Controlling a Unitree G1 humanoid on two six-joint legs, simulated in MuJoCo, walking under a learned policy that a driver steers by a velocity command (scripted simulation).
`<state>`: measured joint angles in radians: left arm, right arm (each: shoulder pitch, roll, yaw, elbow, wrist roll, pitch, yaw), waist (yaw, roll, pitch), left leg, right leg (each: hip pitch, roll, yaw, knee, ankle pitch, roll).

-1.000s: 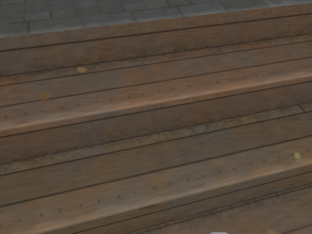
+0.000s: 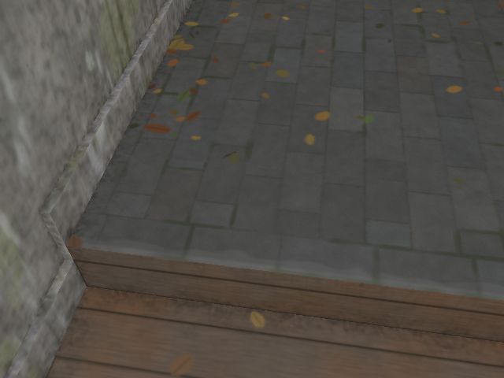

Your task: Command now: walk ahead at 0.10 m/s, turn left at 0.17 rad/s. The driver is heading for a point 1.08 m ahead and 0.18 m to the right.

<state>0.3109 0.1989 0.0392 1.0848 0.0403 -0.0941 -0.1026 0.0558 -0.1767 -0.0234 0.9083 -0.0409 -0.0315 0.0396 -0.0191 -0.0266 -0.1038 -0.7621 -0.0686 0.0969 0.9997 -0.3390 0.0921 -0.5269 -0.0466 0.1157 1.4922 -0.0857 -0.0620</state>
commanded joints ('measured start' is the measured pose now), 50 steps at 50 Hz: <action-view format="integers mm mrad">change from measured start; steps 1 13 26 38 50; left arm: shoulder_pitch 37 -123 -220 -159 -583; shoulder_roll -86 65 106 110 -22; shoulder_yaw -28 2 38 21 -101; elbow -32 -162 -346 -294 -433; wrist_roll -1 -34 -33 -12 2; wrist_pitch -1 -4 10 29 82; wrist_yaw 35 73 120 98 51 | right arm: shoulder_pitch -26 -74 -12 127 714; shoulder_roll -1 -96 -121 -143 37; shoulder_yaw -7 -21 -72 -53 82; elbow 49 -54 -184 -33 272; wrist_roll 15 36 -11 -28 -97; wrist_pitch -36 -108 -51 -89 -72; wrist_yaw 8 47 -78 25 41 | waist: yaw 68 66 21 23 -97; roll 1 71 18 111 105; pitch -13 26 -15 131 156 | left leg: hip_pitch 198 384 18 680 659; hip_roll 209 331 82 424 309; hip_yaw -466 -245 -226 -818 -328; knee -569 -461 246 -748 -835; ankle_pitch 71 401 -28 -258 154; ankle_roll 178 160 -159 309 191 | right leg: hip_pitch -356 103 245 -831 -1113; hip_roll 25 -33 -118 153 -122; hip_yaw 91 -102 402 199 -179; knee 340 -778 -1167 347 261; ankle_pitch -20 -88 -447 -81 85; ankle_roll -81 179 -192 -43 -143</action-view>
